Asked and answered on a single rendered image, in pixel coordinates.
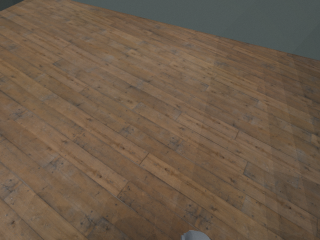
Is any right robot thigh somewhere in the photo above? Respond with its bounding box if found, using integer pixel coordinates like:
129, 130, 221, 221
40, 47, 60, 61
180, 230, 210, 240

